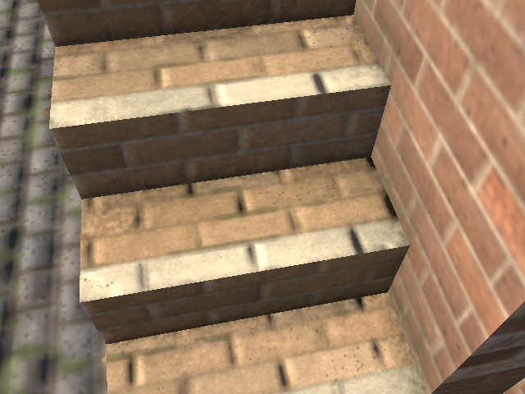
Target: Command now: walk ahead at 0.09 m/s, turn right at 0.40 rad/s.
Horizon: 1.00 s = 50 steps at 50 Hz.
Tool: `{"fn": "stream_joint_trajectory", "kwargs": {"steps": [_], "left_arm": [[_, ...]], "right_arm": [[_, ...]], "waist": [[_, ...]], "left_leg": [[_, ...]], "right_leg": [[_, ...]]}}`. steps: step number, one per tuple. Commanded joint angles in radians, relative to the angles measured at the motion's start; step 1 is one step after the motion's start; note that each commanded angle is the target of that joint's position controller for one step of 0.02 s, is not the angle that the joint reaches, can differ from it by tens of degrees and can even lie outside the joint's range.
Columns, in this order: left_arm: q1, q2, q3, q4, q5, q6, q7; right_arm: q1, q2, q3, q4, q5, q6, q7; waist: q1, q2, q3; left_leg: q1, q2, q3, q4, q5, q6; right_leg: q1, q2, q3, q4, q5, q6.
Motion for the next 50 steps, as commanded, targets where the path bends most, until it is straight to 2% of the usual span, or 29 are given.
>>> {"fn": "stream_joint_trajectory", "kwargs": {"steps": [1, 5, 7, 8, 9, 10, 11, 12, 14, 15, 17, 20, 21, 23, 26, 28, 30, 31, 32, 33, 35, 36, 37, 39, 40, 42, 45, 47, 50], "left_arm": [[0.036, -0.019, -0.022, -0.066, 0.007, -0.008, -0.018], [0.032, 0.047, 0.000, -0.042, 0.001, -0.020, -0.053], [0.026, 0.048, 0.003, -0.027, 0.009, -0.027, -0.063], [0.031, 0.078, 0.007, -0.025, 0.016, -0.030, -0.053], [0.054, 0.156, 0.024, -0.030, 0.033, -0.026, -0.032], [0.000, 0.116, 0.012, -0.034, 0.060, -0.026, -0.041], [-0.043, 0.053, -0.006, -0.049, 0.071, -0.043, -0.051], [-0.072, 0.010, -0.018, -0.015, 0.072, -0.062, -0.055], [-0.103, -0.014, -0.019, 0.028, 0.039, -0.090, -0.057], [-0.093, 0.002, -0.014, 0.047, 0.033, -0.094, -0.054], [-0.088, 0.032, -0.001, 0.071, 0.026, -0.092, -0.041], [-0.011, 0.068, 0.019, 0.095, 0.019, -0.093, -0.027], [0.000, 0.069, 0.016, 0.079, 0.029, -0.088, -0.023], [-0.023, 0.100, 0.033, 0.066, 0.030, -0.075, -0.010], [-0.061, 0.085, 0.038, 0.044, 0.023, -0.060, 0.020], [-0.103, 0.105, 0.045, 0.030, 0.013, -0.039, 0.041], [-0.092, 0.071, 0.038, 0.036, 0.002, -0.021, 0.046], [-0.042, 0.000, 0.019, 0.024, 0.023, -0.019, 0.039], [-0.151, -0.005, 0.011, -0.039, 0.019, -0.025, 0.042], [-0.132, 0.042, 0.026, -0.028, 0.008, -0.030, 0.040], [-0.071, 0.078, 0.042, 0.018, 0.015, -0.026, 0.041], [-0.070, 0.085, 0.044, 0.017, 0.026, -0.025, 0.045], [-0.067, 0.073, 0.043, 0.009, 0.029, -0.025, 0.042], [-0.050, 0.046, 0.035, -0.003, 0.016, -0.027, 0.035], [-0.063, 0.048, 0.039, -0.012, -0.014, -0.036, 0.029], [-0.078, 0.042, 0.035, -0.025, -0.018, -0.042, 0.026], [-0.077, 0.052, 0.040, -0.018, -0.018, -0.046, 0.013], [-0.098, 0.055, 0.042, -0.025, -0.015, -0.060, -0.002], [-0.081, 0.043, 0.038, -0.018, -0.020, -0.085, -0.023]], "right_arm": [[-0.086, -0.149, -0.038, -0.115, -0.006, 0.010, -0.010], [-0.054, -0.150, -0.034, -0.119, 0.006, 0.025, -0.009], [0.009, -0.128, -0.026, -0.082, 0.028, 0.019, -0.001], [0.056, -0.108, -0.018, -0.065, 0.028, 0.002, 0.009], [0.071, -0.048, -0.001, -0.083, -0.006, -0.018, 0.028], [0.038, -0.050, -0.005, -0.094, -0.001, -0.025, 0.022], [-0.011, -0.119, -0.027, -0.076, 0.004, -0.016, 0.015], [0.010, -0.094, -0.029, -0.057, 0.013, -0.003, 0.014], [0.063, -0.072, -0.030, -0.009, 0.013, 0.016, -0.002], [0.029, -0.064, -0.027, -0.008, 0.010, 0.006, 0.004], [-0.021, -0.055, -0.021, -0.022, 0.022, -0.014, 0.011], [-0.043, -0.132, -0.035, -0.047, 0.023, -0.004, 0.005], [-0.052, -0.165, -0.042, -0.057, 0.030, 0.013, 0.006], [-0.052, -0.147, -0.047, -0.072, 0.024, 0.030, 0.009], [-0.008, -0.108, -0.046, -0.080, 0.017, 0.040, 0.020], [0.041, -0.096, -0.046, -0.056, 0.023, 0.038, 0.038], [0.121, -0.108, -0.056, -0.012, 0.023, 0.030, 0.039], [0.163, -0.239, -0.092, -0.022, 0.016, 0.026, 0.022], [0.181, -0.303, -0.094, -0.058, -0.024, 0.000, 0.032], [0.136, -0.283, -0.087, -0.089, -0.035, -0.027, 0.043], [-0.003, -0.228, -0.074, -0.130, 0.015, -0.033, 0.029], [-0.029, -0.215, -0.067, -0.140, 0.030, -0.026, 0.021], [-0.029, -0.206, -0.061, -0.147, 0.030, -0.018, 0.015], [-0.002, -0.191, -0.056, -0.157, 0.023, -0.007, 0.006], [0.042, -0.177, -0.054, -0.144, 0.036, -0.015, 0.001], [0.051, -0.187, -0.061, -0.154, 0.040, -0.017, -0.003], [0.022, -0.177, -0.066, -0.184, 0.043, -0.011, 0.005], [0.010, -0.192, -0.073, -0.209, 0.032, -0.006, 0.008], [0.034, -0.158, -0.062, -0.220, 0.028, -0.007, 0.018]], "waist": [[0.017, 0.111, -0.251], [0.010, 0.169, -0.224], [0.015, 0.181, -0.177], [0.013, 0.151, -0.168], [-0.016, -0.072, -0.212], [0.007, -0.195, -0.194], [0.037, -0.108, -0.141], [0.008, -0.120, -0.137], [-0.012, -0.104, -0.100], [-0.003, -0.055, -0.081], [-0.006, -0.075, -0.077], [0.023, -0.111, -0.101], [0.044, -0.092, -0.101], [0.028, -0.102, -0.124], [0.009, -0.145, -0.163], [-0.018, -0.098, -0.147], [-0.036, -0.004, -0.116], [-0.019, 0.296, -0.090], [-0.069, 0.371, -0.134], [-0.055, 0.241, -0.151], [0.003, 0.102, -0.143], [0.008, 0.099, -0.142], [0.013, 0.110, -0.150], [0.009, 0.125, -0.169], [0.004, 0.120, -0.183], [-0.003, 0.136, -0.186], [0.001, 0.179, -0.165], [-0.010, 0.211, -0.151], [-0.028, 0.216, -0.143]], "left_leg": [[0.178, 0.293, -0.175, -0.059, 0.602, 0.249], [0.183, 0.282, -0.187, -0.040, 0.400, 0.220], [0.162, 0.236, -0.159, -0.005, 0.283, 0.137], [0.100, 0.201, -0.140, 0.021, 0.166, 0.065], [-0.055, 0.132, -0.065, 0.184, -0.129, -0.033], [-0.048, 0.055, -0.052, 0.247, -0.383, -0.081], [-0.022, 0.061, -0.096, 0.404, -0.429, -0.106], [-0.030, 0.069, -0.131, 0.453, -0.433, -0.113], [-0.017, 0.086, -0.154, 0.410, -0.375, -0.140], [-0.037, 0.079, -0.155, 0.332, -0.310, -0.137], [-0.017, 0.069, -0.122, 0.145, -0.166, -0.126], [-0.006, 0.077, -0.137, 0.118, 0.035, -0.086], [-0.019, 0.074, -0.145, 0.163, 0.061, -0.060], [-0.101, 0.058, -0.137, 0.238, -0.008, -0.045], [-0.126, 0.053, -0.090, 0.408, -0.293, -0.041], [-0.048, 0.041, -0.044, 0.359, -0.262, -0.024], [0.110, -0.008, -0.049, 0.167, -0.081, 0.034], [0.222, 0.189, -0.389, -0.013, 0.186, 0.133], [0.189, 0.359, -0.705, -0.132, 0.347, 0.317], [0.180, 0.351, -0.662, -0.121, 0.279, 0.321], [0.147, 0.254, -0.485, -0.057, 0.173, 0.196], [0.117, 0.229, -0.454, -0.048, 0.174, 0.169], [0.087, 0.202, -0.433, -0.046, 0.189, 0.158], [0.100, 0.176, -0.411, -0.041, 0.239, 0.156], [0.147, 0.185, -0.450, -0.051, 0.247, 0.153], [0.216, 0.197, -0.490, -0.057, 0.201, 0.146], [0.179, 0.145, -0.524, -0.128, -0.241, 0.126], [0.139, 0.132, -0.531, -0.146, -0.314, 0.131], [0.107, 0.123, -0.540, -0.148, -0.354, 0.150]], "right_leg": [[0.128, -0.018, 0.007, -0.188, 0.024, -0.011], [0.248, 0.020, -0.034, -0.482, 0.104, -0.065], [0.360, 0.039, -0.055, -0.777, 0.282, -0.113], [0.469, -0.006, -0.003, -0.831, 0.367, -0.130], [0.609, -0.209, 0.238, -0.802, 0.626, -0.206], [0.411, -0.342, 0.359, -0.876, 0.527, -0.383], [0.330, -0.323, 0.338, -0.910, 0.463, -0.429], [0.323, -0.285, 0.266, -0.894, 0.445, -0.404], [0.325, -0.217, 0.157, -0.846, 0.468, -0.328], [0.351, -0.192, 0.138, -0.832, 0.496, -0.310], [0.397, -0.160, 0.108, -0.808, 0.460, -0.276], [0.420, -0.162, 0.128, -0.818, 0.313, -0.237], [0.406, -0.142, 0.118, -0.820, 0.267, -0.227], [0.443, -0.181, 0.109, -0.810, 0.321, -0.252], [0.405, -0.316, 0.148, -0.788, 0.484, -0.330], [0.315, -0.301, 0.091, -0.748, 0.439, -0.299], [0.170, -0.191, -0.058, -0.584, 0.215, -0.170], [-0.056, -0.049, -0.201, -0.249, -0.021, -0.054], [-0.157, 0.068, -0.028, 0.009, -0.228, -0.025], [-0.144, 0.049, 0.078, 0.125, -0.191, -0.034], [-0.136, 0.027, 0.098, 0.125, -0.001, -0.043], [-0.113, 0.030, 0.091, 0.110, 0.052, -0.041], [-0.072, 0.045, 0.079, 0.117, 0.084, -0.041], [-0.041, 0.074, 0.066, 0.066, 0.107, -0.042], [-0.040, 0.087, 0.069, 0.023, 0.097, -0.052], [-0.063, 0.089, 0.087, -0.070, 0.094, -0.061], [0.011, 0.089, 0.076, -0.297, 0.111, -0.083], [0.088, 0.089, 0.054, -0.402, 0.103, -0.090], [0.218, 0.079, 0.026, -0.554, 0.055, -0.106]]}}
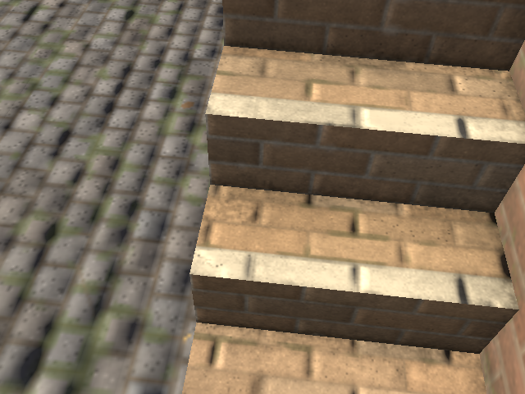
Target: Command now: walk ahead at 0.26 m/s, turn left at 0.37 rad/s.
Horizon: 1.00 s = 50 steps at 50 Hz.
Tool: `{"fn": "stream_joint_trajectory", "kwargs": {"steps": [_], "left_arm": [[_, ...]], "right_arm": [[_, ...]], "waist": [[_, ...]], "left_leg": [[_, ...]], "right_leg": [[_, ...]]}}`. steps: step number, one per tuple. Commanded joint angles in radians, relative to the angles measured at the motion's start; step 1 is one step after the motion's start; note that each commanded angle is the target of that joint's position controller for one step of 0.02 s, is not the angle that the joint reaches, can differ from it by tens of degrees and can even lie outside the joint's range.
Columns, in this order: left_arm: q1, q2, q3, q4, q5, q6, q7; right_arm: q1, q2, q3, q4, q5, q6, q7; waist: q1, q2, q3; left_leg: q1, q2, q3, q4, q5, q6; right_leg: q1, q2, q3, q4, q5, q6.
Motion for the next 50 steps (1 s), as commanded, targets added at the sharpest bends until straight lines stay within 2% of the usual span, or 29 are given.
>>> {"fn": "stream_joint_trajectory", "kwargs": {"steps": [1, 4, 5, 6, 7, 8, 12, 14, 18, 19, 20, 21, 22, 24, 26, 30, 33, 35, 38, 39, 41, 43, 44, 45, 46, 47, 48, 49, 50], "left_arm": [[-0.030, 0.061, 0.012, -0.075, 0.001, -0.042, -0.024], [0.035, 0.054, 0.006, -0.055, 0.028, -0.070, -0.037], [0.082, 0.084, 0.006, -0.051, 0.048, -0.076, -0.038], [0.110, 0.101, 0.016, -0.028, 0.051, -0.080, -0.045], [0.034, 0.082, 0.011, -0.056, 0.044, -0.082, -0.045], [0.006, 0.051, 0.002, -0.071, 0.034, -0.079, -0.042], [0.070, 0.108, 0.013, -0.057, 0.010, -0.074, -0.048], [0.023, 0.091, 0.006, -0.071, 0.015, -0.063, -0.058], [0.005, 0.061, -0.014, -0.075, -0.016, -0.049, -0.058], [0.009, 0.059, -0.015, -0.070, -0.006, -0.055, -0.060], [-0.014, 0.029, -0.028, -0.099, 0.004, -0.067, -0.064], [0.048, -0.018, -0.045, -0.083, 0.004, -0.074, -0.060], [0.028, 0.000, -0.046, -0.073, 0.002, -0.070, -0.060], [-0.016, 0.066, -0.014, -0.080, -0.018, -0.041, -0.066], [0.035, 0.028, -0.011, -0.058, -0.020, -0.031, -0.073], [0.079, -0.031, -0.012, -0.016, -0.012, -0.027, -0.066], [0.038, -0.032, -0.008, -0.051, -0.047, -0.006, -0.030], [-0.041, -0.051, -0.028, -0.101, -0.057, -0.006, -0.019], [-0.179, -0.109, -0.075, -0.196, -0.040, -0.011, -0.038], [-0.198, -0.145, -0.091, -0.216, -0.038, -0.006, -0.042], [-0.245, -0.137, -0.114, -0.310, -0.030, -0.012, -0.056], [-0.289, -0.138, -0.139, -0.392, 0.020, -0.014, -0.080], [-0.289, -0.171, -0.164, -0.429, 0.024, -0.023, -0.089], [-0.175, -0.101, -0.120, -0.339, 0.006, -0.013, -0.089], [0.064, 0.014, -0.054, -0.292, 0.013, -0.011, -0.081], [0.245, 0.157, -0.004, -0.252, 0.022, -0.012, -0.076], [0.321, 0.343, 0.034, -0.173, 0.055, -0.010, -0.057], [0.408, 0.270, 0.010, -0.115, 0.094, 0.003, -0.036], [0.404, 0.195, -0.008, -0.066, 0.082, 0.001, -0.037]], "right_arm": [[-0.008, -0.120, -0.033, -0.085, -0.004, -0.016, 0.008], [-0.037, -0.068, -0.009, -0.095, 0.002, -0.031, 0.022], [-0.059, -0.034, 0.003, -0.109, 0.005, -0.043, 0.029], [-0.066, -0.023, 0.004, -0.131, 0.019, -0.056, 0.032], [-0.087, -0.075, -0.007, -0.140, 0.016, -0.067, 0.035], [-0.114, -0.089, -0.013, -0.141, 0.014, -0.071, 0.040], [-0.119, -0.047, -0.006, -0.120, 0.014, -0.079, 0.051], [-0.141, 0.004, 0.014, -0.116, 0.010, -0.091, 0.059], [-0.101, -0.004, 0.003, -0.106, -0.007, -0.084, 0.050], [-0.040, -0.023, -0.004, -0.100, -0.015, -0.077, 0.045], [0.020, -0.085, -0.017, -0.097, -0.021, -0.070, 0.040], [0.054, -0.110, -0.024, -0.074, -0.025, -0.055, 0.034], [0.095, -0.086, -0.020, -0.073, -0.015, -0.046, 0.035], [0.175, -0.111, -0.026, -0.031, -0.021, -0.050, 0.037], [0.160, -0.093, -0.023, -0.007, -0.019, -0.061, 0.034], [0.122, -0.048, -0.009, 0.044, -0.037, -0.077, 0.031], [0.208, -0.080, -0.019, 0.129, -0.007, -0.093, 0.025], [0.292, -0.085, -0.019, 0.191, -0.005, -0.088, 0.003], [0.301, -0.059, -0.005, 0.244, -0.011, -0.073, -0.019], [0.320, -0.055, 0.002, 0.268, -0.010, -0.066, -0.022], [0.186, -0.086, 0.008, 0.235, 0.011, -0.065, -0.033], [0.129, -0.135, 0.003, 0.219, 0.023, -0.057, -0.048], [0.125, -0.238, -0.017, 0.227, 0.050, -0.052, -0.055], [0.216, -0.264, -0.023, 0.243, 0.058, -0.058, -0.052], [0.216, -0.326, -0.027, 0.242, 0.045, -0.045, -0.041], [0.209, -0.336, -0.025, 0.237, 0.051, -0.055, -0.022], [0.178, -0.191, 0.006, 0.150, 0.029, -0.080, 0.010], [0.247, -0.178, -0.006, 0.243, 0.017, -0.119, 0.069], [0.156, -0.124, -0.007, 0.212, 0.039, -0.116, 0.100]], "waist": [[-0.020, 0.173, -0.066], [0.027, 0.097, -0.044], [0.035, -0.008, -0.037], [0.022, -0.219, 0.006], [0.016, -0.247, 0.077], [0.024, -0.232, 0.084], [0.049, -0.100, 0.061], [0.047, -0.138, 0.038], [-0.009, -0.154, -0.094], [-0.038, -0.122, -0.148], [-0.049, 0.006, -0.191], [-0.030, 0.194, -0.232], [-0.060, 0.227, -0.174], [-0.076, 0.112, -0.021], [-0.034, 0.085, 0.039], [-0.001, 0.105, 0.033], [-0.010, 0.111, 0.097], [-0.034, 0.061, 0.135], [-0.044, 0.002, 0.180], [-0.060, 0.046, 0.180], [0.004, 0.027, 0.226], [0.039, 0.017, 0.140], [0.075, 0.059, 0.096], [0.057, 0.110, -0.067], [0.188, 0.209, -0.282], [0.287, 0.196, -0.441], [0.196, -0.401, -0.513], [0.161, -0.390, -0.655], [0.166, -0.239, -0.571]], "left_leg": [[0.103, 0.231, -0.322, -0.211, -0.342, 0.129], [-0.044, 0.155, -0.268, -0.141, -0.393, 0.061], [-0.148, 0.092, -0.165, -0.003, -0.349, 0.020], [-0.176, 0.018, -0.015, 0.131, -0.258, -0.023], [-0.179, 0.065, 0.012, 0.196, -0.221, -0.043], [-0.182, 0.084, 0.034, 0.248, -0.220, -0.056], [-0.199, 0.094, 0.134, 0.290, -0.219, -0.084], [-0.060, 0.079, 0.200, 0.176, -0.187, -0.090], [0.232, 0.078, 0.210, -0.111, 0.122, -0.056], [0.348, 0.112, 0.166, -0.092, 0.225, -0.033], [0.479, 0.196, 0.061, -0.026, 0.520, 0.005], [0.555, 0.289, -0.071, -0.069, 0.406, 0.096], [0.525, 0.370, -0.207, -0.170, 0.213, 0.168], [0.454, 0.443, -0.307, -0.246, -0.081, 0.223], [0.342, 0.398, -0.205, -0.277, -0.234, 0.187], [0.163, 0.354, -0.010, -0.308, -0.022, 0.195], [0.291, 0.435, -0.039, -0.320, -0.028, 0.213], [0.512, 0.511, -0.058, -0.305, -0.019, 0.197], [0.581, 0.515, 0.085, -0.298, -0.006, 0.106], [0.566, 0.529, 0.093, -0.304, 0.059, 0.100], [0.354, 0.456, 0.241, -0.352, 0.139, 0.041], [0.024, 0.336, 0.341, -0.462, 0.154, 0.040], [-0.156, 0.320, 0.355, -0.545, 0.474, 0.078], [-0.044, 0.332, 0.343, -0.380, 1.079, 0.129], [0.194, 0.367, 0.326, -0.094, 1.627, 0.110], [0.294, 0.373, 0.261, 0.211, 1.719, 0.069], [-0.010, 0.134, 0.168, 0.643, 0.559, -0.018], [-0.062, 0.015, -0.085, 1.037, -0.027, -0.037], [-0.256, 0.027, -0.132, 1.231, -0.011, -0.031]], "right_leg": [[0.068, -0.014, -0.030, -0.171, 0.006, -0.026], [0.319, -0.100, -0.005, -0.364, 0.141, -0.088], [0.373, -0.211, 0.130, -0.408, 0.044, -0.148], [0.291, -0.293, 0.319, -0.535, -0.189, -0.239], [0.223, -0.351, 0.389, -0.603, -0.260, -0.272], [0.229, -0.348, 0.377, -0.611, -0.216, -0.268], [0.336, -0.276, 0.211, -0.558, 0.164, -0.248], [0.290, -0.223, 0.110, -0.505, 0.461, -0.239], [0.315, -0.202, 0.055, -0.356, 0.802, -0.190], [0.273, -0.170, 0.024, -0.276, 0.781, -0.158], [0.149, -0.116, -0.008, -0.151, 0.620, -0.108], [0.016, -0.086, -0.046, -0.043, 0.352, -0.058], [-0.105, -0.080, -0.052, 0.073, -0.056, -0.029], [-0.338, -0.097, -0.040, 0.440, -0.243, -0.004], [-0.402, -0.128, -0.022, 0.573, -0.130, -0.021], [-0.372, -0.092, -0.045, 0.854, 0.025, 0.002], [-0.665, -0.090, 0.026, 1.261, -0.124, 0.012], [-0.996, -0.100, 0.096, 1.490, -0.231, -0.011], [-1.211, -0.128, 0.093, 1.549, -0.288, -0.022], [-1.247, -0.110, 0.046, 1.678, -0.301, -0.020], [-1.130, -0.149, 0.017, 1.447, -0.252, -0.007], [-0.657, -0.178, -0.120, 0.996, 0.000, -0.035], [-0.272, -0.123, -0.221, 0.692, -0.070, -0.089], [-0.016, 0.019, -0.338, 0.693, -0.107, -0.113], [0.129, 0.082, -0.309, 0.601, -0.155, -0.161], [0.286, 0.099, -0.108, 0.335, -0.041, -0.204], [0.448, -0.154, 0.686, -0.174, -0.176, -0.358], [0.557, -0.286, 1.011, -0.397, -0.008, -0.383], [0.500, -0.278, 1.014, -0.448, -0.392, -0.338]]}}
Over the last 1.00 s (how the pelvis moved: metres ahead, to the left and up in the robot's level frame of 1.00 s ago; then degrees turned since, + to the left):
-0.03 0.03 0.00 18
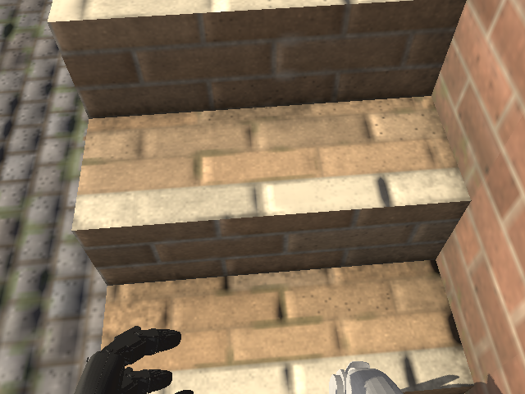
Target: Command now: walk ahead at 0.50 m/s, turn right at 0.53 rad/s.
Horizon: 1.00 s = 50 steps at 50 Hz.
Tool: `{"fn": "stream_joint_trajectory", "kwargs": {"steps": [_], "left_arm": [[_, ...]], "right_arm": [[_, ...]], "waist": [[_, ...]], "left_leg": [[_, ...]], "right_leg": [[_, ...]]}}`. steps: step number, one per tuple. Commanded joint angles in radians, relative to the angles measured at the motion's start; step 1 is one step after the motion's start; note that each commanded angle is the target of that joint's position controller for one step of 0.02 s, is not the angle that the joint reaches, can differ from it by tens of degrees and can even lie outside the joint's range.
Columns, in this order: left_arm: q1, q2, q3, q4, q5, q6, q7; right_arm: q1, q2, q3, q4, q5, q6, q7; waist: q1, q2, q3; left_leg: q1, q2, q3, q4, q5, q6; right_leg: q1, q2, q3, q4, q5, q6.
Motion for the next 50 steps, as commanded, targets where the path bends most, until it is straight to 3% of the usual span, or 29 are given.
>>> {"fn": "stream_joint_trajectory", "kwargs": {"steps": [1, 2, 3, 6, 7, 9, 12, 15, 17, 19, 22, 24, 25, 26, 27, 28, 29, 30, 31, 32, 33, 35, 37, 39, 42, 45, 46, 49, 50], "left_arm": [[0.498, 0.231, 0.098, 0.190, -0.031, 0.013, 0.011], [0.454, 0.189, 0.093, 0.253, -0.057, 0.011, 0.008], [0.379, 0.121, 0.080, 0.276, -0.048, -0.002, 0.007], [0.255, 0.003, 0.046, 0.313, -0.049, -0.015, 0.007], [0.295, 0.030, 0.045, 0.329, -0.045, 0.004, 0.004], [0.259, -0.018, 0.020, 0.338, -0.037, 0.016, -0.002], [0.408, -0.003, 0.011, 0.437, -0.003, 0.016, 0.000], [0.513, 0.014, 0.023, 0.494, -0.038, 0.020, 0.006], [0.545, 0.014, 0.021, 0.510, -0.034, 0.020, 0.032], [0.587, 0.073, 0.038, 0.517, -0.034, 0.030, 0.094], [0.695, 0.081, 0.057, 0.580, -0.054, 0.061, 0.123], [0.586, 0.073, 0.050, 0.560, -0.071, 0.062, 0.124], [0.599, 0.113, 0.056, 0.565, -0.060, 0.038, 0.115], [0.587, 0.159, 0.061, 0.571, -0.022, 0.025, 0.106], [0.508, 0.229, 0.078, 0.542, -0.020, 0.010, 0.092], [0.415, 0.254, 0.089, 0.499, -0.025, -0.002, 0.077], [0.333, 0.280, 0.106, 0.444, -0.025, -0.026, 0.060], [0.256, 0.242, 0.101, 0.385, -0.014, -0.049, 0.017], [0.059, 0.175, 0.089, 0.387, 0.015, -0.049, -0.015], [0.053, 0.065, 0.069, 0.303, 0.001, -0.063, -0.058], [-0.005, -0.043, 0.026, 0.171, -0.015, -0.053, -0.073], [0.158, -0.098, -0.018, 0.137, -0.002, -0.051, -0.074], [0.264, -0.054, -0.031, 0.135, -0.037, -0.053, -0.046], [0.151, -0.028, -0.036, 0.078, -0.030, -0.020, 0.009], [0.023, -0.089, -0.050, 0.037, -0.042, -0.014, 0.055], [-0.106, -0.096, -0.052, -0.025, -0.021, -0.047, 0.038], [-0.160, -0.109, -0.052, -0.049, -0.020, -0.059, 0.029], [-0.226, -0.098, -0.045, -0.077, 0.011, -0.058, 0.014], [-0.204, -0.097, -0.028, -0.071, 0.021, -0.052, 0.019]], "right_arm": [[-0.054, -0.075, -0.032, -0.156, -0.011, -0.050, 0.080], [-0.171, -0.006, -0.015, -0.203, -0.039, -0.050, 0.077], [-0.184, 0.027, -0.001, -0.230, -0.048, -0.038, 0.077], [-0.149, 0.092, 0.047, -0.237, -0.068, -0.029, 0.064], [-0.137, 0.118, 0.075, -0.227, -0.068, -0.022, 0.050], [-0.164, 0.122, 0.099, -0.242, -0.066, -0.014, 0.048], [-0.212, 0.197, 0.132, -0.241, -0.050, -0.012, 0.028], [-0.352, 0.211, 0.160, -0.302, -0.044, -0.026, 0.001], [-0.490, 0.214, 0.169, -0.350, -0.051, -0.027, 0.000], [-0.499, 0.271, 0.190, -0.355, -0.054, -0.017, -0.006], [-0.564, 0.266, 0.196, -0.369, -0.052, -0.025, -0.004], [-0.590, 0.257, 0.197, -0.389, -0.043, -0.046, 0.022], [-0.583, 0.225, 0.177, -0.383, -0.043, -0.049, 0.034], [-0.412, 0.188, 0.147, -0.307, -0.062, -0.028, 0.032], [-0.232, 0.104, 0.121, -0.259, -0.065, -0.014, 0.036], [-0.097, 0.040, 0.092, -0.197, -0.074, -0.006, 0.048], [0.073, -0.029, 0.052, -0.117, -0.086, 0.028, 0.040], [0.174, -0.110, 0.007, -0.058, -0.097, 0.086, -0.012], [0.174, -0.112, -0.006, -0.005, -0.103, 0.131, -0.064], [0.158, -0.026, 0.020, 0.027, -0.109, 0.115, -0.084], [0.039, 0.081, 0.049, 0.040, -0.087, 0.099, -0.082], [0.008, 0.226, 0.085, 0.125, -0.092, 0.070, -0.035], [-0.158, 0.199, 0.081, 0.079, -0.100, 0.066, 0.004], [-0.146, 0.158, 0.074, 0.080, -0.128, 0.052, 0.029], [0.065, 0.054, 0.040, 0.103, -0.106, 0.031, 0.021], [0.266, 0.012, -0.005, 0.060, -0.077, 0.048, -0.035], [0.309, 0.049, -0.005, 0.054, -0.056, 0.043, -0.050], [0.199, 0.100, -0.023, -0.027, -0.026, 0.070, -0.071], [0.181, 0.089, -0.036, -0.032, -0.027, 0.088, -0.075]], "waist": [[0.113, -0.142, -0.464], [0.069, -0.063, -0.226], [-0.003, 0.006, -0.150], [-0.108, 0.039, -0.107], [-0.094, 0.058, -0.100], [-0.126, 0.054, -0.076], [-0.063, -0.103, -0.094], [0.000, -0.103, -0.083], [0.046, -0.103, -0.116], [0.058, -0.198, -0.224], [0.082, -0.158, -0.220], [0.005, -0.159, -0.264], [-0.014, -0.194, -0.364], [-0.083, -0.263, -0.450], [-0.163, -0.338, -0.486], [-0.216, -0.280, -0.548], [-0.258, -0.144, -0.575], [-0.290, 0.141, -0.550], [-0.325, 0.319, -0.437], [-0.237, 0.210, -0.317], [-0.116, 0.182, -0.094], [0.049, -0.003, 0.008], [0.148, -0.020, 0.067], [0.132, 0.044, 0.049], [0.020, 0.056, 0.010], [-0.073, 0.020, -0.091], [-0.085, 0.036, -0.140], [-0.035, 0.051, -0.186], [-0.038, 0.145, -0.204]], "left_leg": [[-0.585, -0.158, -0.123, 0.832, 0.022, 0.032], [-0.675, -0.139, -0.063, 0.938, 0.032, 0.045], [-0.678, -0.109, -0.070, 0.994, 0.051, 0.068], [-0.812, -0.089, -0.065, 1.190, 0.206, 0.132], [-0.870, -0.093, -0.047, 1.199, 0.208, 0.121], [-0.909, -0.068, 0.011, 1.078, 0.230, 0.091], [-1.201, -0.117, 0.051, 1.456, 0.155, 0.049], [-1.376, -0.083, 0.033, 1.245, 0.137, 0.019], [-1.367, -0.056, 0.156, 1.138, 0.165, -0.033], [-1.322, -0.024, 0.259, 1.167, 0.063, -0.061], [-1.382, 0.005, 0.195, 1.031, -0.117, -0.008], [-0.993, -0.043, 0.236, 0.630, -0.238, 0.070], [-0.704, -0.126, 0.357, 0.474, -0.261, 0.095], [-0.590, -0.168, 0.325, 0.542, -0.406, 0.104], [-0.594, -0.176, 0.252, 0.411, -0.545, 0.134], [-0.473, -0.170, 0.162, 0.253, -0.538, 0.162], [-0.184, -0.149, -0.014, 0.102, -0.487, 0.218], [0.033, 0.016, -0.466, -0.182, -0.486, 0.341], [0.011, 0.195, -0.936, -0.582, -0.404, 0.514], [-0.116, 0.209, -1.031, -0.646, -0.598, 0.434], [-0.215, 0.180, -0.809, -0.595, -0.624, 0.342], [-0.362, 0.062, -0.423, -0.554, -0.417, 0.182], [-0.601, -0.028, -0.145, -0.556, -0.261, 0.116], [-0.701, -0.062, -0.022, -0.582, -0.110, 0.159], [-0.399, 0.019, -0.220, -0.598, 0.065, 0.208], [0.113, 0.076, -0.323, -0.519, 0.396, 0.222], [0.191, 0.080, -0.353, -0.516, 0.391, 0.243], [-0.120, 0.022, -0.206, -0.545, 0.369, 0.221], [-0.160, 0.026, -0.210, -0.581, 0.455, 0.236]], "right_leg": [[0.937, -0.200, 1.105, -1.140, -0.463, -0.148], [0.746, -0.174, 0.979, -1.113, -0.392, -0.117], [0.622, -0.139, 0.851, -1.061, -0.300, -0.076], [0.561, -0.105, 0.575, -0.987, 0.101, -0.030], [0.553, -0.098, 0.465, -0.989, 0.303, -0.034], [0.449, -0.069, 0.273, -0.984, 0.466, -0.023], [0.553, -0.137, 0.312, -1.065, 0.530, -0.070], [0.654, -0.146, 0.316, -1.118, 0.445, -0.018], [0.662, -0.162, 0.364, -1.188, 0.515, -0.034], [0.782, -0.214, 0.374, -1.304, 0.745, -0.054], [1.060, -0.252, 0.307, -1.313, 0.831, -0.066], [0.958, -0.213, 0.122, -1.293, 1.435, -0.026], [0.907, -0.217, 0.110, -1.285, 1.859, -0.043], [1.004, -0.287, 0.117, -1.179, 2.361, -0.110], [1.153, -0.338, 0.125, -1.033, 2.696, -0.171], [1.197, -0.344, 0.107, -0.846, 2.809, -0.206], [0.956, -0.357, 0.169, -0.667, 2.785, -0.227], [0.519, -0.221, 0.117, -0.396, 2.295, -0.170], [0.145, 0.064, 0.163, 0.345, 0.567, -0.025], [-0.073, 0.097, 0.407, 0.835, 0.317, -0.032], [-0.273, 0.092, 0.381, 1.014, 0.190, -0.004], [-0.282, 0.021, 0.272, 0.954, 0.216, -0.006], [-0.116, -0.012, 0.214, 0.757, 0.302, 0.028], [-0.048, -0.009, 0.083, 0.777, 0.409, 0.072], [-0.315, -0.030, 0.039, 1.039, 0.313, 0.087], [-0.561, -0.072, 0.072, 1.026, 0.138, 0.136], [-0.535, -0.077, 0.072, 0.959, 0.113, 0.155], [-0.111, -0.096, -0.014, 0.350, 0.314, 0.186], [0.036, -0.096, -0.053, 0.271, 0.263, 0.179]]}}
Over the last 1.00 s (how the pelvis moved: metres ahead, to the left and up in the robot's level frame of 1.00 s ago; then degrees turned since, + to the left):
0.26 -0.10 0.04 -12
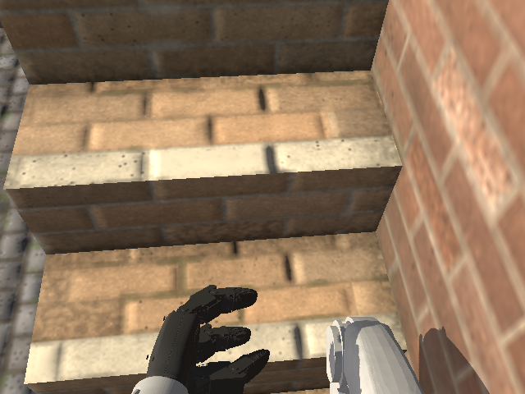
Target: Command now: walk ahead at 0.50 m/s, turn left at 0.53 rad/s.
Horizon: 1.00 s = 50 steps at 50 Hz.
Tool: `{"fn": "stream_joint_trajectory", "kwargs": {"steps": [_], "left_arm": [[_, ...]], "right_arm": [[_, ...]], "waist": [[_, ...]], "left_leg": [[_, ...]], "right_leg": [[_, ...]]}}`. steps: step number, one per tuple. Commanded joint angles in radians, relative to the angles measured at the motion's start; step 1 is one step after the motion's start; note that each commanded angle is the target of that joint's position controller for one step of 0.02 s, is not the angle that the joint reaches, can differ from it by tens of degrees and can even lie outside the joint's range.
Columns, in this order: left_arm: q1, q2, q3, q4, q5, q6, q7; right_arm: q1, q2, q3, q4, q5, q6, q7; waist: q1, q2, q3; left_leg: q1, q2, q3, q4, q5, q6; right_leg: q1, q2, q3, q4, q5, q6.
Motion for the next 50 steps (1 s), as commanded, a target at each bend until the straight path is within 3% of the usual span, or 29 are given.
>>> {"fn": "stream_joint_trajectory", "kwargs": {"steps": [1, 2, 3, 4, 5, 6, 7, 8, 9, 12, 17, 21, 22, 23, 25, 26, 27, 28, 29, 30, 31, 32, 33, 35, 38, 40, 42, 45, 50], "left_arm": [[0.002, 0.088, 0.066, -0.098, 0.014, -0.008, 0.018], [0.040, 0.131, 0.102, -0.128, 0.008, 0.009, 0.043], [0.284, 0.240, 0.157, -0.084, -0.005, 0.014, 0.045], [0.551, 0.386, 0.209, -0.015, 0.017, 0.003, 0.047], [0.536, 0.380, 0.199, 0.041, 0.096, -0.003, 0.057], [0.451, 0.339, 0.193, 0.068, 0.040, 0.000, 0.065], [0.314, 0.282, 0.183, 0.040, -0.009, 0.019, 0.084], [0.238, 0.196, 0.163, 0.051, -0.008, 0.032, 0.093], [0.208, 0.183, 0.157, 0.055, 0.001, 0.042, 0.101], [0.212, 0.210, 0.170, 0.066, -0.003, 0.044, 0.099], [0.303, 0.220, 0.164, 0.031, -0.016, 0.050, 0.050], [0.417, 0.274, 0.177, 0.047, -0.046, 0.074, 0.057], [0.439, 0.307, 0.193, 0.041, -0.044, 0.081, 0.067], [0.422, 0.281, 0.177, 0.015, -0.052, 0.080, 0.062], [0.458, 0.353, 0.196, 0.050, -0.084, 0.094, 0.079], [0.444, 0.334, 0.189, 0.070, -0.105, 0.095, 0.088], [0.370, 0.322, 0.185, 0.088, -0.106, 0.071, 0.082], [0.274, 0.246, 0.145, 0.087, -0.113, 0.034, 0.063], [0.303, 0.157, 0.115, 0.059, -0.123, 0.022, 0.047], [0.443, 0.204, 0.144, 0.162, -0.143, 0.007, 0.019], [0.397, 0.198, 0.143, 0.141, -0.141, 0.004, 0.003], [0.344, 0.180, 0.130, 0.114, -0.122, 0.000, -0.008], [0.273, 0.131, 0.117, 0.079, -0.110, -0.005, -0.023], [0.323, 0.150, 0.120, 0.095, -0.109, -0.012, -0.047], [0.396, 0.230, 0.148, 0.158, -0.102, 0.019, -0.024], [0.338, 0.184, 0.141, 0.150, -0.096, 0.053, 0.012], [0.345, 0.174, 0.144, 0.130, -0.084, 0.066, 0.032], [0.250, 0.152, 0.133, 0.105, -0.080, 0.051, 0.021], [0.102, 0.069, 0.079, 0.042, -0.078, 0.069, 0.029]], "right_arm": [[-0.091, -0.177, -0.069, -0.100, 0.016, 0.026, -0.022], [-0.016, -0.315, -0.114, -0.063, 0.047, 0.016, -0.025], [-0.112, -0.365, -0.120, -0.064, 0.044, -0.016, -0.017], [-0.197, -0.285, -0.102, -0.121, 0.046, -0.044, 0.020], [-0.186, -0.211, -0.087, -0.133, 0.078, -0.053, 0.052], [-0.314, -0.237, -0.099, -0.202, 0.093, -0.046, 0.093], [-0.304, -0.230, -0.097, -0.216, 0.064, -0.021, 0.086], [-0.270, -0.228, -0.082, -0.211, 0.025, -0.009, 0.071], [-0.223, -0.223, -0.077, -0.217, 0.001, 0.002, 0.059], [-0.155, -0.193, -0.058, -0.205, 0.007, 0.019, 0.068], [-0.139, -0.200, -0.079, -0.262, 0.046, 0.018, 0.029], [-0.204, -0.164, -0.048, -0.341, 0.048, 0.042, 0.013], [-0.255, -0.171, -0.049, -0.385, 0.048, 0.042, 0.029], [-0.295, -0.185, -0.049, -0.410, 0.044, 0.041, 0.027], [-0.268, -0.143, -0.010, -0.404, 0.070, 0.018, 0.071], [-0.257, -0.135, -0.018, -0.380, 0.071, 0.001, 0.095], [-0.106, -0.174, -0.052, -0.320, 0.062, -0.006, 0.105], [-0.006, -0.218, -0.072, -0.309, 0.019, -0.019, 0.116], [0.026, -0.358, -0.093, -0.321, -0.043, -0.034, 0.092], [0.032, -0.315, -0.076, -0.340, -0.078, -0.054, 0.062], [-0.059, -0.289, -0.058, -0.360, -0.068, -0.052, 0.049], [-0.120, -0.244, -0.044, -0.386, -0.018, -0.064, 0.054], [-0.192, -0.172, -0.017, -0.396, -0.009, -0.076, 0.058], [-0.200, -0.122, 0.011, -0.396, -0.017, -0.089, 0.054], [-0.120, -0.194, -0.010, -0.339, -0.007, -0.113, 0.033], [-0.112, -0.178, -0.003, -0.292, -0.017, -0.117, 0.018], [-0.049, -0.217, -0.014, -0.237, 0.008, -0.132, 0.002], [-0.023, -0.208, -0.018, -0.184, 0.006, -0.154, 0.000], [-0.038, -0.243, -0.020, -0.104, -0.006, -0.144, 0.012]], "waist": [[0.133, 0.194, -0.214], [0.181, 0.348, -0.288], [0.331, 0.315, -0.381], [0.402, -0.235, -0.634], [0.317, -0.582, -0.736], [0.214, -0.343, -0.565], [0.150, -0.231, -0.343], [0.103, -0.104, -0.179], [0.056, -0.104, -0.095], [0.003, -0.016, 0.005], [0.001, -0.126, 0.033], [0.042, -0.213, 0.051], [0.053, -0.260, 0.055], [0.083, -0.250, 0.053], [0.111, -0.317, 0.057], [0.101, -0.234, 0.096], [0.016, -0.215, 0.015], [-0.074, -0.121, -0.034], [-0.005, 0.289, -0.171], [0.042, 0.142, -0.250], [0.071, 0.125, -0.197], [0.075, 0.116, -0.140], [0.084, 0.134, -0.085], [0.115, 0.144, -0.088], [0.103, 0.098, -0.065], [0.074, 0.155, 0.055], [0.081, 0.171, 0.077], [0.063, 0.129, 0.073], [0.040, 0.128, 0.125]], "left_leg": [[-0.137, 0.100, -0.063, -0.104, 0.811, 0.184], [-0.084, 0.117, -0.136, -0.080, 1.316, 0.165], [-0.062, 0.109, -0.124, 0.168, 1.656, 0.110], [-0.279, -0.009, -0.034, 0.654, 0.790, -0.019], [-0.397, -0.150, -0.148, 1.158, 0.226, -0.070], [-0.534, -0.120, -0.163, 1.371, 0.282, -0.071], [-0.572, -0.122, -0.111, 1.456, 0.302, -0.092], [-0.562, -0.104, -0.152, 1.504, 0.352, -0.120], [-0.546, -0.101, -0.138, 1.539, 0.424, -0.136], [-0.490, -0.117, -0.117, 1.538, 0.452, -0.105], [-0.535, -0.102, -0.057, 1.345, 0.402, -0.124], [-0.540, -0.042, 0.103, 0.921, 0.334, -0.147], [-0.503, 0.003, 0.102, 0.775, 0.254, -0.155], [-0.494, 0.006, 0.158, 0.675, 0.245, -0.171], [-0.306, 0.031, 0.255, 0.149, -0.214, -0.121], [-0.160, 0.025, 0.315, -0.024, 0.035, -0.074], [0.124, 0.003, 0.262, 0.024, 0.141, -0.032], [0.213, -0.003, 0.169, 0.077, 0.341, -0.010], [0.238, 0.277, -0.354, -0.121, 0.363, 0.104], [0.180, 0.368, -0.484, -0.163, 0.223, 0.155], [0.093, 0.374, -0.347, -0.143, 0.111, 0.177], [0.078, 0.330, -0.223, -0.113, -0.072, 0.158], [-0.004, 0.308, -0.156, -0.105, -0.083, 0.117], [-0.063, 0.300, -0.070, -0.136, -0.178, 0.107], [-0.021, 0.340, -0.027, -0.247, -0.279, 0.154], [-0.049, 0.362, -0.003, -0.278, -0.200, 0.158], [0.067, 0.406, 0.000, -0.303, -0.249, 0.143], [0.134, 0.426, 0.095, -0.292, -0.308, 0.118], [0.118, 0.475, 0.201, -0.340, -0.274, 0.091]], "right_leg": [[0.603, 0.008, -0.066, -0.562, -0.073, -0.006], [0.822, 0.092, -0.065, -0.789, -0.637, -0.046], [1.105, 0.033, 0.076, -1.021, -0.507, -0.096], [1.547, -0.258, 0.484, -1.174, 0.138, -0.216], [1.452, -0.390, 0.993, -1.412, 0.253, -0.343], [1.261, -0.324, 0.997, -1.560, -0.367, -0.272], [1.088, -0.370, 0.839, -1.526, -0.354, -0.242], [0.928, -0.365, 0.694, -1.446, -0.281, -0.205], [0.832, -0.357, 0.548, -1.375, -0.237, -0.157], [0.758, -0.349, 0.317, -1.395, -0.138, -0.111], [0.869, -0.302, 0.065, -1.457, -0.049, -0.151], [1.030, -0.273, -0.026, -1.547, -0.041, -0.174], [1.066, -0.289, -0.040, -1.585, 0.011, -0.160], [1.100, -0.254, -0.059, -1.565, 0.032, -0.185], [1.149, -0.211, -0.049, -1.682, -0.166, -0.226], [1.087, -0.190, -0.045, -1.614, -0.090, -0.246], [0.980, -0.190, -0.027, -1.472, 0.253, -0.288], [0.860, -0.131, -0.001, -1.179, 0.303, -0.265], [0.717, 0.069, 0.070, -0.728, -0.137, -0.163], [0.715, 0.097, 0.303, -0.323, -0.079, -0.094], [0.605, 0.118, 0.296, -0.065, -0.039, -0.071], [0.468, 0.101, 0.273, -0.046, -0.044, -0.083], [0.399, 0.105, 0.278, 0.041, -0.001, -0.083], [0.430, 0.108, 0.245, -0.003, 0.048, -0.073], [0.436, 0.123, 0.177, -0.030, 0.074, -0.037], [0.318, 0.165, 0.166, 0.224, 0.018, -0.041], [0.168, 0.138, 0.221, 0.306, -0.063, -0.045], [0.001, 0.098, 0.184, 0.298, -0.079, -0.055], [-0.221, 0.030, 0.148, 0.376, -0.143, -0.050]]}}
Over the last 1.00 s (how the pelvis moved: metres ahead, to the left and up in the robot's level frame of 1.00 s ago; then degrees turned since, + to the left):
0.41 -0.04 0.37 5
